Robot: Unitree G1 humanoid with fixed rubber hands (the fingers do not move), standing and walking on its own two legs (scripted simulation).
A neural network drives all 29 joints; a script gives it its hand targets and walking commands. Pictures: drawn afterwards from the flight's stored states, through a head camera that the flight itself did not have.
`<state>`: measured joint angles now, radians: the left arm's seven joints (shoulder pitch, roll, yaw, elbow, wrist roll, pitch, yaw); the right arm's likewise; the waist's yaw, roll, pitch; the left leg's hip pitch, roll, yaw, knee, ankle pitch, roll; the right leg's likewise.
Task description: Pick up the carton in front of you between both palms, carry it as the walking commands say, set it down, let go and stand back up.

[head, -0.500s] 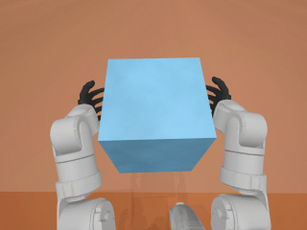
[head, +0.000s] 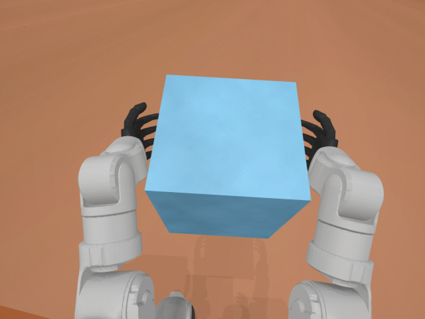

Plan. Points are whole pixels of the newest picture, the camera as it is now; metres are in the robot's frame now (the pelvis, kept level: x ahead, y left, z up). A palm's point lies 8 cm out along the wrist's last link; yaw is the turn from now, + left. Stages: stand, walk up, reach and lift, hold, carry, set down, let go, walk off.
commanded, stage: carry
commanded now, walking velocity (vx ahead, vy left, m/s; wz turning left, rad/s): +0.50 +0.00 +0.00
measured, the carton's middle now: (224, 167) +0.38 +0.02 +0.09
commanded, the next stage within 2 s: none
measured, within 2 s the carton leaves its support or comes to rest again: neither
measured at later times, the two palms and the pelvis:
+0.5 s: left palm (183, 45) +0.67 +0.13 +0.17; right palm (311, 52) +0.67 -0.17 +0.17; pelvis +0.32 -0.01 +0.00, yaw +0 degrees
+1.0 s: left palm (186, 30) +0.91 +0.16 +0.11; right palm (282, 31) +0.91 -0.14 +0.11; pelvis +0.63 +0.01 +0.01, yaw +0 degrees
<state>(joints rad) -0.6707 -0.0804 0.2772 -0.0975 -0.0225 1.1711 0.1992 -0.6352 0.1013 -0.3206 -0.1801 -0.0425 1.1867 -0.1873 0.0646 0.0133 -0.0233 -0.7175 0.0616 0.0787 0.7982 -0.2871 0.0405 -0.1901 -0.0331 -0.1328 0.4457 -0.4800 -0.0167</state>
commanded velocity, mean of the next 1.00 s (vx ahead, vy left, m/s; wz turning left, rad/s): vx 0.50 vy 0.00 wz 0.00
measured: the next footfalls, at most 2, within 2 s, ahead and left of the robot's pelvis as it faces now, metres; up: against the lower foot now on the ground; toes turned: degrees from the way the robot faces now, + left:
left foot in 0.04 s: +0.23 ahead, +0.11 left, +0.02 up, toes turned +7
right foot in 0.48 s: +0.47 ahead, -0.11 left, +0.02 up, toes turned -6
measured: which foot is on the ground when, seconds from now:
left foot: up 0.00-0.02, down 0.04-0.48, up 0.50-0.92, down 0.94-1.00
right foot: down 0.00-0.08, up 0.10-0.46, down 0.48-0.94, up 0.96-1.00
